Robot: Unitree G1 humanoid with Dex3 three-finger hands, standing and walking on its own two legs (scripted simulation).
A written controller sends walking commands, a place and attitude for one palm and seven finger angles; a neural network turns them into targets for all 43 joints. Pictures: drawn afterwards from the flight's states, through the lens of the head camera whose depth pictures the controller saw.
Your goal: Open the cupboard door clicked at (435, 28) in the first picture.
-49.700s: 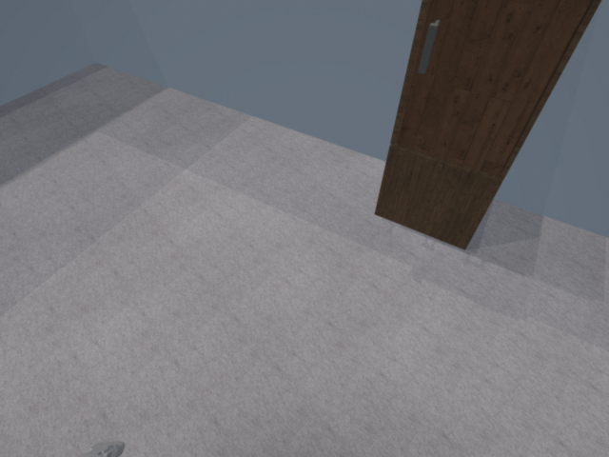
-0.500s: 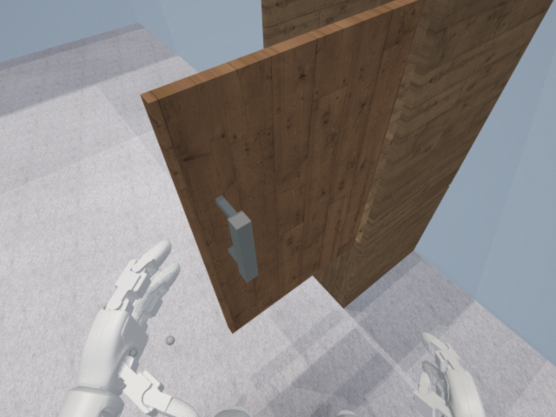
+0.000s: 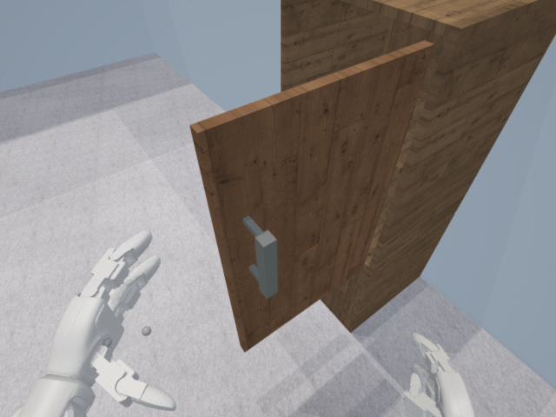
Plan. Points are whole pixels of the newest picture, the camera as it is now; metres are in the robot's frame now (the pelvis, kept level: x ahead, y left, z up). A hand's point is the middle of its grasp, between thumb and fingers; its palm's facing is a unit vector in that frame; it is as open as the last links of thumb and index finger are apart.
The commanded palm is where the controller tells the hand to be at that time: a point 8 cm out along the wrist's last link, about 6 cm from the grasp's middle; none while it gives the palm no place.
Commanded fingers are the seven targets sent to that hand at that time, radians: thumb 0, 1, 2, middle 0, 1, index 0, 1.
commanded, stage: draw the hand back to the body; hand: left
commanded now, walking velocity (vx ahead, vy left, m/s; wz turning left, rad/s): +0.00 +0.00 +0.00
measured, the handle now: (259, 257) +0.33 +0.06 +0.06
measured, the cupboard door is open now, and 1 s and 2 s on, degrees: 90 90 90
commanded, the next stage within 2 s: step back with the hand held close in 1.06 s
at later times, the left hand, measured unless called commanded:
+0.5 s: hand (71, 284) +0.21 +0.24 +0.17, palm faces +0.36 -0.84 -0.40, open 11.2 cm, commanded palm +0.16 +0.28 +0.19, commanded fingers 0.00 0.62 0.78 -0.19 -0.30 -0.19 -0.30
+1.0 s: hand (58, 273) +0.21 +0.24 +0.20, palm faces +0.43 -0.81 -0.40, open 7.5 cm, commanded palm +0.16 +0.28 +0.21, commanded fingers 0.00 0.90 0.90 -0.20 -0.30 -0.20 -0.30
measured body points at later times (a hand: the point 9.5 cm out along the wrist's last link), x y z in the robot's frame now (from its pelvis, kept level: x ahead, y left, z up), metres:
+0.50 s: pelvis +0.02 +0.00 +0.04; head +0.00 -0.02 +0.49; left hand +0.18 +0.28 +0.20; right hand +0.20 -0.21 -0.04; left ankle -0.01 +0.11 -0.70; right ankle +0.01 -0.13 -0.70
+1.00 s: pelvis +0.01 -0.01 +0.04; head -0.01 -0.04 +0.49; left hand +0.18 +0.28 +0.22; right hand +0.19 -0.24 -0.04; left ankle -0.01 +0.11 -0.70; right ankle +0.01 -0.13 -0.70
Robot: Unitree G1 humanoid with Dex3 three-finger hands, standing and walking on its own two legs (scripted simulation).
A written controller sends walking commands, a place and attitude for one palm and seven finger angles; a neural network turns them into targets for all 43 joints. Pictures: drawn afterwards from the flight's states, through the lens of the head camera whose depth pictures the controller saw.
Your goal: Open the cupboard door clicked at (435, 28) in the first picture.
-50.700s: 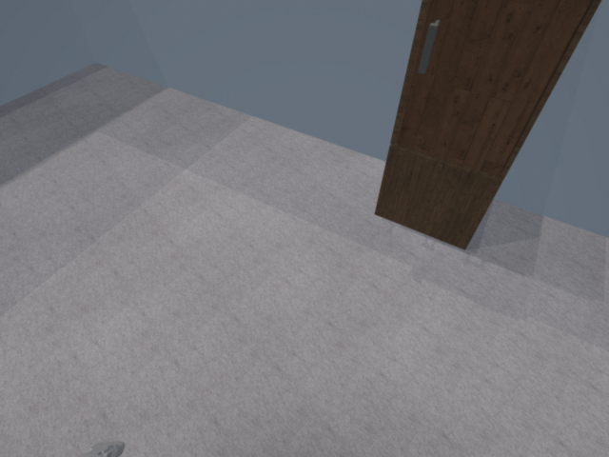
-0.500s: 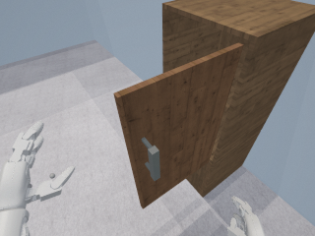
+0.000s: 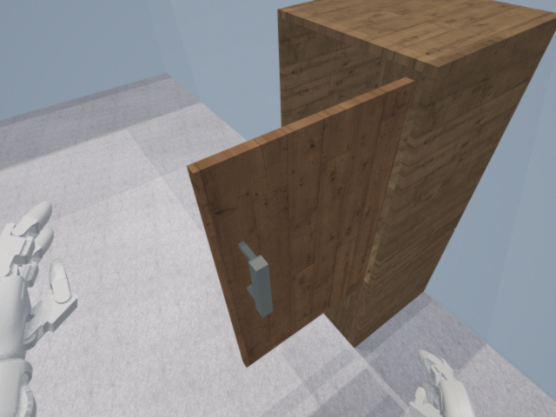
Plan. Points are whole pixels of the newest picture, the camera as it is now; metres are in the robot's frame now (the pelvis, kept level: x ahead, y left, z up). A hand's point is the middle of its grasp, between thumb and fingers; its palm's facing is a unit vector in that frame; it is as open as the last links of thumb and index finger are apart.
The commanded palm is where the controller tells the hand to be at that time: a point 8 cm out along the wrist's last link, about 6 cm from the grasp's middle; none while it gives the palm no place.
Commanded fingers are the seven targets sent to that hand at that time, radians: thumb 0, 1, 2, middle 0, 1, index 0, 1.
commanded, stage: draw the hand back to the body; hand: left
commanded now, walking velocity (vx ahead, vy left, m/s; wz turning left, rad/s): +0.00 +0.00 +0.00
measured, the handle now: (254, 279) +0.32 +0.09 +0.02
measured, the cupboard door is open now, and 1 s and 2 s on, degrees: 90 90 90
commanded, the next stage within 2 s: step back with the hand held close in 0.06 s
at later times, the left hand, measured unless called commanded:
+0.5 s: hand (62, 312) +0.17 +0.27 +0.15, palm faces +0.33 -0.79 -0.51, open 7.4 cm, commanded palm +0.11 +0.31 +0.17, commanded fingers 0.00 0.90 0.90 -0.20 -0.30 -0.20 -0.30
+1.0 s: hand out of the picture +0.10 +0.28 +0.16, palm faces +0.43 -0.77 -0.46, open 7.4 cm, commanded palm +0.02 +0.33 +0.17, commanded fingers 0.00 0.90 0.90 -0.20 -0.30 -0.20 -0.30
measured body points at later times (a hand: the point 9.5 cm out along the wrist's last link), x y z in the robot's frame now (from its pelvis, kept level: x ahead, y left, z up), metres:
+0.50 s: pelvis -0.03 +0.02 +0.00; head -0.01 +0.01 +0.45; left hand +0.15 +0.31 +0.17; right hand +0.15 -0.23 -0.08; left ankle -0.02 +0.12 -0.74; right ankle +0.00 -0.11 -0.74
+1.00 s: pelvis -0.11 +0.03 -0.02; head -0.09 +0.04 +0.43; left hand +0.07 +0.32 +0.18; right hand +0.05 -0.21 -0.10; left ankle -0.02 +0.12 -0.74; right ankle -0.01 -0.11 -0.74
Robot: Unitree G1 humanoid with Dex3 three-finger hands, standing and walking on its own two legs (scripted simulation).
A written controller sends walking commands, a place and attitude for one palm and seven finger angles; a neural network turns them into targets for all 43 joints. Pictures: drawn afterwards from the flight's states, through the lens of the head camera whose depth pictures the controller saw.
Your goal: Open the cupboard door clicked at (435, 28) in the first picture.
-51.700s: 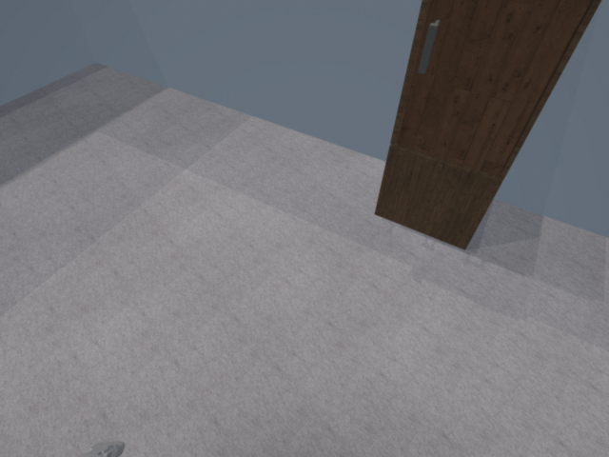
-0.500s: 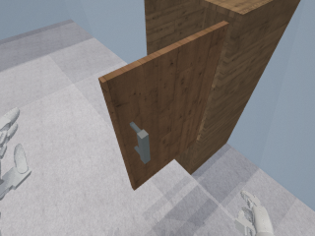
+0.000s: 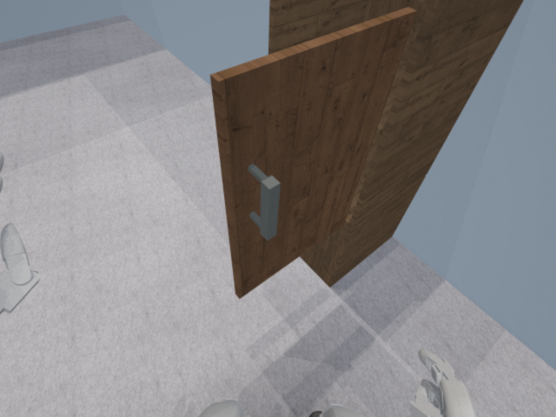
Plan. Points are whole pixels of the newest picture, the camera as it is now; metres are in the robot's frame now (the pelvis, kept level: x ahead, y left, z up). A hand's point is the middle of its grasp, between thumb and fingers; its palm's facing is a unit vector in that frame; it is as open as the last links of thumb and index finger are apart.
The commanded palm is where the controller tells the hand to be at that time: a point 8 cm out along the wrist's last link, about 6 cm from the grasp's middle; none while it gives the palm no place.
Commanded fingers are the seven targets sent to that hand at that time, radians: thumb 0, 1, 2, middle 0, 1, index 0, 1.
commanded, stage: step back with the hand held close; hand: left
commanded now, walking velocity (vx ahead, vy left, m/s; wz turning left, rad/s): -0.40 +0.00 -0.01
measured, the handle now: (261, 203) +0.43 +0.06 +0.04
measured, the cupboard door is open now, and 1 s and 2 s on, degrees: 90 90 90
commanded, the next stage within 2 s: stop stepping back and stand still in 0.38 s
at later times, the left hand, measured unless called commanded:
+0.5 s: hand (21, 361) +0.14 +0.23 +0.18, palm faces +0.26 -0.80 -0.53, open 7.4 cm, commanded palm +0.06 +0.27 +0.19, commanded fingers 0.00 0.90 0.90 -0.20 -0.30 -0.20 -0.30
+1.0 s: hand out of the picture +0.00 +0.23 +0.18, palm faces +0.45 -0.78 -0.43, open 7.4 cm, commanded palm -0.06 +0.27 +0.19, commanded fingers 0.00 0.90 0.90 -0.20 -0.30 -0.20 -0.30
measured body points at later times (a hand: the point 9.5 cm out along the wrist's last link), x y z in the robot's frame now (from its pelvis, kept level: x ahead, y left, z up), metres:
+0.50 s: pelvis -0.09 -0.02 +0.02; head -0.04 +0.00 +0.47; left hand +0.12 +0.27 +0.21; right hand +0.10 -0.27 -0.04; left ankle -0.02 +0.06 -0.72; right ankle -0.14 -0.13 -0.69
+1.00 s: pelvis -0.20 -0.03 +0.01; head -0.21 -0.03 +0.46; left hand -0.03 +0.27 +0.20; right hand -0.08 -0.29 -0.08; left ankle -0.22 +0.10 -0.72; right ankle -0.20 -0.13 -0.72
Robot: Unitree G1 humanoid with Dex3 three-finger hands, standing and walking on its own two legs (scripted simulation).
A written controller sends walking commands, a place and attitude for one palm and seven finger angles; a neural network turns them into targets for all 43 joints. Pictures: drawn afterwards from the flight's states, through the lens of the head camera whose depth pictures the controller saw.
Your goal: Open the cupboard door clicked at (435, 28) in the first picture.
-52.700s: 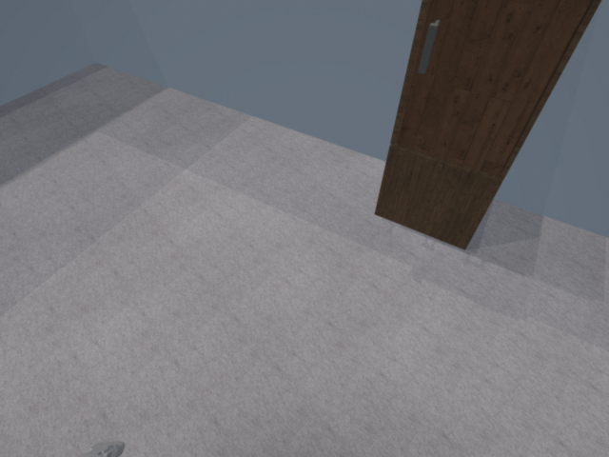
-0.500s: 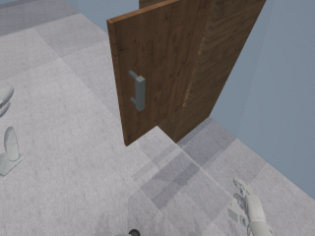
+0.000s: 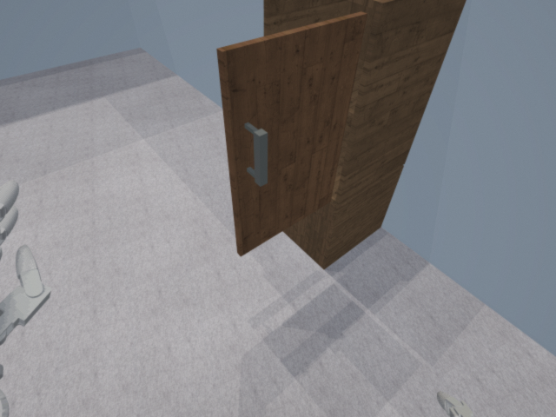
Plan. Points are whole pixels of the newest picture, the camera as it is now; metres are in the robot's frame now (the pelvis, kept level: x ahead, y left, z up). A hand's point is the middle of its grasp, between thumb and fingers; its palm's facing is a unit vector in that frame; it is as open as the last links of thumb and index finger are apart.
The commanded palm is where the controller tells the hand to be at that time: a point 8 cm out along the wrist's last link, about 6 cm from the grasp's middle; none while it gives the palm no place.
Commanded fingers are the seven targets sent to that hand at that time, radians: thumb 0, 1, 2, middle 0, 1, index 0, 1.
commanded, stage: stop stepping back and stand still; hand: left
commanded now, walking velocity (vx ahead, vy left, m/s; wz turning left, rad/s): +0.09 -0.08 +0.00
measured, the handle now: (255, 154) +0.63 +0.08 +0.03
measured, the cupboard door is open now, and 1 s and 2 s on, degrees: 90 90 90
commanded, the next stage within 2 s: let the arm hang, fingers relaxed in 0.24 s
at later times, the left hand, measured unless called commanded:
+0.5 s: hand (113, 400) +0.16 +0.24 -0.06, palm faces +0.17 -0.91 -0.37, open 7.4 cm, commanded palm none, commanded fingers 0.00 0.90 0.90 -0.20 -0.30 -0.20 -0.30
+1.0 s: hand out of the picture -0.05 +0.19 -0.16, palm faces +0.07 -0.96 -0.27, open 7.3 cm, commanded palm none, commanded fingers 0.00 0.90 0.90 -0.20 -0.30 -0.20 -0.30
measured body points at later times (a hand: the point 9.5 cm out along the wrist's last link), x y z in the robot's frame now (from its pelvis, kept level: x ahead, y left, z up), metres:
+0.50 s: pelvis -0.03 +0.00 -0.01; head -0.02 -0.02 +0.44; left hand +0.15 +0.29 -0.03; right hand +0.11 -0.24 -0.13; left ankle +0.00 +0.12 -0.73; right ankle -0.03 -0.12 -0.71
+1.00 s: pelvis -0.04 -0.01 +0.01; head -0.02 -0.02 +0.46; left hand -0.05 +0.24 -0.14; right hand -0.05 -0.25 -0.16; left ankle +0.00 +0.12 -0.73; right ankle -0.02 -0.12 -0.73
